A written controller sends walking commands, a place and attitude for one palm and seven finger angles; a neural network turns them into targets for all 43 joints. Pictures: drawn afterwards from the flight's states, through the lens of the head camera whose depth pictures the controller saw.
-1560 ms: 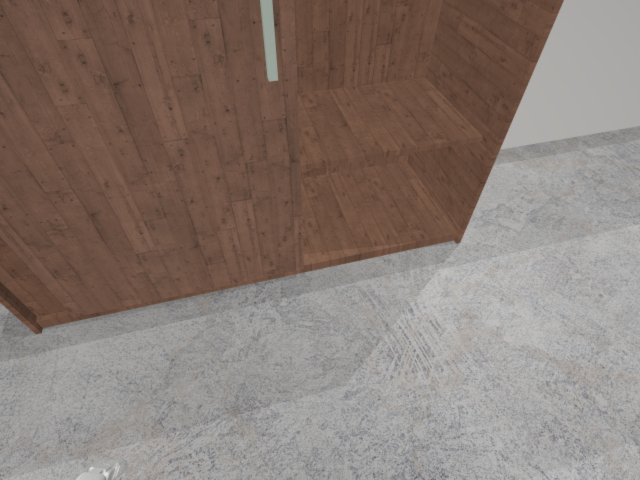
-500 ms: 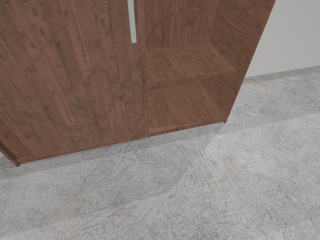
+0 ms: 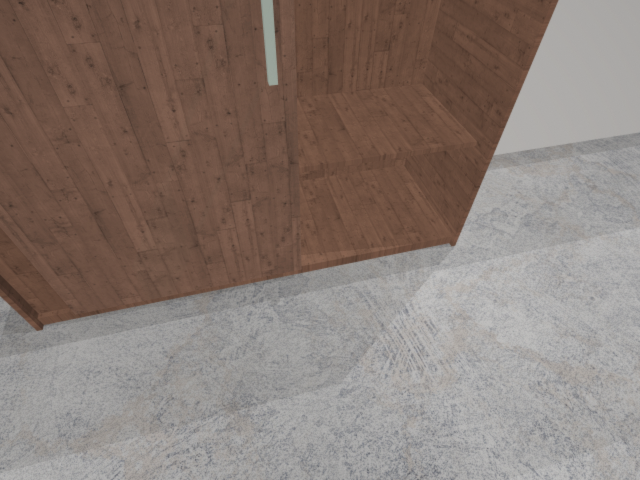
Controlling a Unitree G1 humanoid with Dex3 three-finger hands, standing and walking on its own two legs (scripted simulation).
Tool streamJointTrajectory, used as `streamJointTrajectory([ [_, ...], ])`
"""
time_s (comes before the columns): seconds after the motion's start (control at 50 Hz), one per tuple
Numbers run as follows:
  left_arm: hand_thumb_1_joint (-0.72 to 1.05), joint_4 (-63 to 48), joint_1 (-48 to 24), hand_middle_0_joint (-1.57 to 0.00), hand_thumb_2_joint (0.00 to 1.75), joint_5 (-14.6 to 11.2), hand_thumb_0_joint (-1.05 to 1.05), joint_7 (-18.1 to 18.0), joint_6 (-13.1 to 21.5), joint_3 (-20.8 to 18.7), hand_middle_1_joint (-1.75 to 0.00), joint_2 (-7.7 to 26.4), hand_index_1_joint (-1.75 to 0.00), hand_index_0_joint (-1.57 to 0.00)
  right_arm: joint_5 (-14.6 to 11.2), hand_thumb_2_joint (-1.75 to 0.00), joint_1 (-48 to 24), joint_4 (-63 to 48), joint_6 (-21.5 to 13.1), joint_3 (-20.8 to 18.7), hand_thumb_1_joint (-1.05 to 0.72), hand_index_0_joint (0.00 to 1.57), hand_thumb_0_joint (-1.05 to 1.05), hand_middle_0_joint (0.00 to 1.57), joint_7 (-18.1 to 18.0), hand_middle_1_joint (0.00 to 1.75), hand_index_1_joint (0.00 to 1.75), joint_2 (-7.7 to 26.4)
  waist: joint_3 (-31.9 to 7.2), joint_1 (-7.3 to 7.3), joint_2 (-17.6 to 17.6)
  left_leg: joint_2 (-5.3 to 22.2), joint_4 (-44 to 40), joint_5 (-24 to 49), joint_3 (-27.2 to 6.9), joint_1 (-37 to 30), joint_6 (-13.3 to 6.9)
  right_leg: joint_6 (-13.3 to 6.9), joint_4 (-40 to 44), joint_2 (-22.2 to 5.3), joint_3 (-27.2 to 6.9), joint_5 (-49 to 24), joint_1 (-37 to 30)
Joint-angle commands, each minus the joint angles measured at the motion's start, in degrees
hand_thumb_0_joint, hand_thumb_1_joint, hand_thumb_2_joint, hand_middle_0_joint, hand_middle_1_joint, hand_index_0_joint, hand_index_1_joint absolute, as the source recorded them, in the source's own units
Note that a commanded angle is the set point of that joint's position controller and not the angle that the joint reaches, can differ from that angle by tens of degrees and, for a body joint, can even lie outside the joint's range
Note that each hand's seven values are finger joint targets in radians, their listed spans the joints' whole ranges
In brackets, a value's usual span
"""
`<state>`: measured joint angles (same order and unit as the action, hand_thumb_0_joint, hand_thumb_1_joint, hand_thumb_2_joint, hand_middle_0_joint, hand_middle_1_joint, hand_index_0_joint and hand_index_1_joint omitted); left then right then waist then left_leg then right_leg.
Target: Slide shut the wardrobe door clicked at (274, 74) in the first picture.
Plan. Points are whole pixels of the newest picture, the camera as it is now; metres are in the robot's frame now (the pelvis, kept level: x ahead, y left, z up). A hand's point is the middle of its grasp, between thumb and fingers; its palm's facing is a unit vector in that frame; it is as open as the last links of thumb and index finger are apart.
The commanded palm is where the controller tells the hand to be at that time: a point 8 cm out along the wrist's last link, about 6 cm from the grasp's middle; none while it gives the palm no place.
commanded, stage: walk to a spot facing it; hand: left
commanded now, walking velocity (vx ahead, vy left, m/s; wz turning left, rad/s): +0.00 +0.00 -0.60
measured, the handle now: (266, 9) +0.93 +0.17 +0.20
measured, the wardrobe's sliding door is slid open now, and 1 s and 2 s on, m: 0.67 0.67 0.67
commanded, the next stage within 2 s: turn to face it in 1.34 s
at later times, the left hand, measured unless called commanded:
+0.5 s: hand out of the picture +0.05 +0.16 -0.17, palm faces -0.16 -0.95 -0.26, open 7.4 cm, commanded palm none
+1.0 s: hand (209, 457) +0.19 +0.18 -0.18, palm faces -0.41 -0.89 -0.21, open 7.4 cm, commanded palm none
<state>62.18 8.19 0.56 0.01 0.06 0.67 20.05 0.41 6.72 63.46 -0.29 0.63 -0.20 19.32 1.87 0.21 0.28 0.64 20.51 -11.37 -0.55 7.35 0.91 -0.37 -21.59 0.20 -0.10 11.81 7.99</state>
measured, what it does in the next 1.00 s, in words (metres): steps on the spot, turning right: left foot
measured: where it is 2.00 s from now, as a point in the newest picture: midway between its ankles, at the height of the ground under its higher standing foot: outside the picture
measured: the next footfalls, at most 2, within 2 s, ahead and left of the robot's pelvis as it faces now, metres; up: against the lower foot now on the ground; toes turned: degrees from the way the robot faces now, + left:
left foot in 0.88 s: +0.13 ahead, +0.10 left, +0.00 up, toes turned -24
right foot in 1.32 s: +0.22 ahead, -0.28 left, +0.00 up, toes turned -50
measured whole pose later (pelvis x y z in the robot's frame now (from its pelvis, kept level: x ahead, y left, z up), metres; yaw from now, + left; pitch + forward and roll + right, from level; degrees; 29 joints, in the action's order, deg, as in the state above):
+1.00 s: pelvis +0.07 -0.01 +0.00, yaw -30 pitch +1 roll +0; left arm 56.1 18.8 2.0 2.5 -1.9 -5.8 15.6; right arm 1.3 15.4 52.3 -2.9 -1.0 -0.9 10.1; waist -1.9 1.7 2.9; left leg 2.2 25.0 -17.3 5.2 8.8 -0.2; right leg 0.4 -60.5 1.4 -1.0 19.3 29.0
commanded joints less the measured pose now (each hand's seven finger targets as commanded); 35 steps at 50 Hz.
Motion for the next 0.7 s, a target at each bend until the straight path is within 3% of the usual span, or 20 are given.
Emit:
streamJointTrajectory([
  [0.0, 0.9, -4.31, -2.68, -0.2, 0.9, 0.07, 0.0, -0.59, 1.26, -2.83, -0.3, 11.54, -0.3, -0.2, 0.12, -0.9, -2.44, -3.9, -1.6, -2.69, -0.9, 0.2, 0.0, 0.2, -0.91, 0.3, 0.3, 12.05, -3.11, -0.23, -0.78, 6.45, -2.12, 8.26, -3.84, -1.86, -2.12, -1.57, 3.27, -6.63, -6.88, -9.68, 1.39],
  [0.06, 0.9, -4.69, 0.9, -0.2, 0.9, 0.08, 0.0, -0.9, -0.65, -2.19, -0.3, 5.4, -0.3, -0.2, 0.2, -0.9, 1.57, -4.18, -0.41, -1.88, -0.9, 0.2, 0.0, 0.2, -1.25, 0.3, 0.3, 5.34, -3.66, -0.51, -0.28, 6.95, 1.34, 8.62, -0.83, -1.59, -1.09, -0.83, -0.73, -6.13, -7.64, -13.15, 3.81],
  [0.16, 0.9, -8.62, 2.69, -0.2, 0.9, 0.52, 0.0, -0.51, -1.95, -3.41, -0.3, 5.18, -0.3, -0.2, 0.31, -0.9, 3.08, -8.17, 0.69, -3.77, -0.9, 0.2, 0.0, 0.2, -1.77, 0.3, 0.3, 6.08, -3.54, -0.77, -1.02, 9.19, 4.93, 6.13, -0.07, -0.19, -2.02, -0.97, -8.02, -3.83, -8.63, -13.52, 9.69],
  [0.18, 0.9, -9.37, 3.04, -0.2, 0.9, 0.48, 0.0, -0.36, -2.08, -3.54, -0.3, 4.77, -0.3, -0.2, 0.34, -0.9, 2.81, -8.89, 0.71, -4.11, -0.9, 0.2, 0.0, 0.2, -1.81, 0.3, 0.3, 6.37, -3.33, -0.62, -2.75, 10.14, 4.68, 5.68, -0.53, -0.1, -2.54, -0.82, -10.12, -2.94, -8.26, -12.59, 11.32],
  [0.22, 0.9, -10.62, 3.46, -0.2, 0.9, 0.43, 0.0, -0.08, -2.33, -3.84, -0.3, 3.41, -0.3, -0.2, 0.44, -0.9, 2.7, -10.09, 0.7, -4.8, -0.9, 0.2, 0.0, 0.2, -1.87, 0.3, 0.3, 7.07, -3.01, -0.58, -7.93, 14.27, 2.28, 6.02, -3.28, 0.39, -5.0, 0.0, -18.16, -0.4, -5.49, -6.35, 14.38],
  [0.24, 0.9, -11.22, 3.68, -0.2, 0.9, 0.44, 0.0, 0.09, -2.55, -3.92, -0.3, 2.41, -0.3, -0.2, 0.45, -0.9, 2.44, -10.53, 0.49, -5.18, -0.9, 0.2, 0.0, 0.2, -1.81, 0.3, 0.3, 7.09, -2.54, -0.41, -11.14, 18.04, 0.38, 9.45, -5.23, 1.33, -7.61, 0.75, -24.51, 0.64, -2.64, 6.38, 15.74],
  [0.26, 0.9, -11.76, 4.07, -0.2, 0.9, 0.46, 0.0, 0.28, -2.71, -4.24, -0.3, 1.33, -0.3, -0.2, 0.51, -0.9, 1.86, -11.19, 0.29, -5.36, -0.9, 0.2, 0.0, 0.2, -1.72, 0.3, 0.3, 7.02, -2.3, -0.01, -13.22, 20.51, -0.26, 13.32, -5.39, 2.59, -9.89, 1.34, -28.96, -0.03, -0.52, 15.31, 15.76],
  [0.28, 0.9, -12.05, 4.95, -0.2, 0.9, 0.38, 0.0, 0.41, -2.82, -4.55, -0.3, 0.94, -0.3, -0.2, 0.63, -0.9, 0.57, -11.92, 0.24, -5.55, -0.9, 0.2, 0.0, 0.2, -1.69, 0.3, 0.3, 6.71, -1.68, 0.74, -12.47, 21.37, 1.04, 15.2, -3.99, 5.02, -10.38, 1.1, -29.0, -1.96, -0.98, 17.52, 13.72],
  [0.32, 0.9, -11.33, 9.81, -0.2, 0.9, 0.68, 0.0, 0.79, -2.31, -5.04, -0.3, 0.39, -0.3, -0.2, 0.84, -0.9, -1.38, -12.91, 0.53, -5.82, -0.9, 0.2, 0.0, 0.2, -1.6, 0.3, 0.3, 6.47, -2.14, 3.45, -7.4, 17.73, 9.96, 13.68, 1.97, 8.75, -6.5, 0.88, -18.64, -1.86, 1.1, 9.19, 6.71],
  [0.34, 0.9, -10.72, 12.92, -0.2, 0.9, 0.98, 0.0, 0.67, -1.7, -5.68, -0.3, 1.91, -0.3, -0.2, 0.57, -0.9, -1.4, -13.35, 1.0, -5.85, -0.9, 0.2, 0.0, 0.2, -1.4, 0.3, 0.3, 5.09, -1.66, 4.68, -0.07, 12.97, 20.86, 5.19, 6.41, 13.57, -2.48, 0.37, -8.35, -3.78, -2.34, -2.5, 2.37],
  [0.36, 0.9, -10.86, 14.5, -0.2, 0.9, 1.63, 0.0, -0.11, -0.66, -6.85, -0.3, 8.42, -0.3, -0.2, 0.23, -0.9, 0.81, -15.04, 1.34, -4.87, -0.9, 0.2, 0.0, 0.2, -0.9, 0.3, 0.3, -0.24, -2.31, 3.97, 20.97, 2.78, 37.42, -20.19, 10.58, 26.99, 2.31, -4.88, 3.06, -18.19, -28.12, -8.84, -1.97],
  [0.38, 0.9, -11.46, 16.24, -0.2, 0.9, 0.46, 0.0, -0.67, -0.86, -6.82, -0.3, 8.39, -0.3, -0.2, 0.33, -0.9, -1.59, -16.0, 1.79, -4.83, -0.9, 0.2, 0.0, 0.2, -1.03, 0.3, 0.3, 1.31, -2.56, 5.74, 16.48, 2.38, 43.52, -22.7, 1.3, 26.17, 1.71, -9.16, 9.6, -20.62, -33.86, 0.25, 3.08],
  [0.4, 0.9, -12.01, 12.88, -0.2, 0.9, 0.58, 0.0, -0.81, -0.92, -6.93, -0.3, 7.35, -0.3, -0.2, 0.3, -0.9, -2.93, -15.92, 1.76, -4.98, -0.9, 0.2, 0.0, 0.2, -0.79, 0.3, 0.3, 1.26, -0.39, 4.11, 12.63, 3.29, 46.72, -18.87, -1.22, 27.81, 1.38, -10.21, 11.6, -18.48, -35.4, 14.2, 5.26],
  [0.42, 0.9, -12.7, 10.27, -0.2, 0.9, 0.46, 0.0, -0.84, -0.76, -6.58, -0.3, 5.68, -0.3, -0.2, 0.59, -0.9, -2.46, -15.28, 1.56, -5.22, -0.9, 0.2, 0.0, 0.2, -0.44, 0.3, 0.3, 2.03, 1.39, 2.96, 7.85, 4.68, 46.96, -14.48, -1.78, 28.24, 1.4, -9.8, 11.74, -16.59, -33.33, 20.28, 6.46],
  [0.44, 0.9, -13.26, 8.35, -0.2, 0.9, 0.48, 0.0, -0.71, -0.34, -6.23, -0.3, 4.33, -0.3, -0.2, 0.94, -0.9, -1.06, -14.56, 1.32, -5.34, -0.9, 0.2, 0.0, 0.2, 0.0, 0.3, 0.3, 1.8, 1.08, 1.6, 5.56, 5.06, 46.05, -10.64, -1.26, 27.09, 1.75, -9.41, 11.48, -14.5, -29.96, 21.61, 7.12],
  [0.5, 0.9, -12.53, 9.63, -0.2, 0.9, 0.45, 0.0, -0.33, 0.97, -6.26, -0.3, 3.37, -0.3, -0.2, 1.18, -0.9, 1.38, -13.28, 0.9, -5.39, -0.9, 0.2, 0.0, 0.2, 0.36, 0.3, 0.3, 0.63, -1.31, 1.1, 5.28, 4.56, 42.4, -6.73, 0.16, 25.88, 2.55, -9.08, 11.03, -11.72, -25.08, 18.18, 4.23],
  [0.56, 0.9, -11.19, 12.75, -0.2, 0.9, 0.58, 0.0, -0.11, 1.73, -6.58, -0.3, 2.94, -0.3, -0.2, 1.17, -0.9, 0.7, -13.79, 0.31, -5.4, -0.9, 0.2, 0.0, 0.2, 0.58, 0.3, 0.3, -0.58, -2.09, 1.99, 4.66, 4.12, 38.57, -6.3, 0.73, 26.72, 2.77, -9.89, 11.11, -10.81, -25.2, 17.31, 1.35],
  [0.6, 0.9, -10.55, 14.14, -0.2, 0.9, 0.58, 0.0, 0.14, 1.89, -6.6, -0.3, 2.66, -0.3, -0.2, 1.11, -0.9, 0.01, -14.36, 0.02, -5.34, -0.9, 0.2, 0.0, 0.2, 0.61, 0.3, 0.3, -0.97, -1.75, 2.47, 6.0, 3.85, 35.92, -6.19, 1.05, 27.12, 2.91, -9.87, 11.39, -10.14, -25.49, 17.61, 0.81],
  [0.68, 0.9, -10.16, 15.19, -0.2, 0.9, 0.88, 0.0, 0.11, 1.88, -6.76, -0.3, 2.75, -0.3, -0.2, 0.82, -0.9, -1.43, -16.02, -0.87, -5.07, -0.9, 0.2, 0.0, 0.2, 0.56, 0.3, 0.3, -1.76, -1.76, 3.39, 6.89, 2.54, 27.07, -8.25, 1.44, 23.92, 2.53, -10.83, 10.75, -9.78, -26.72, 15.68, 0.8],
])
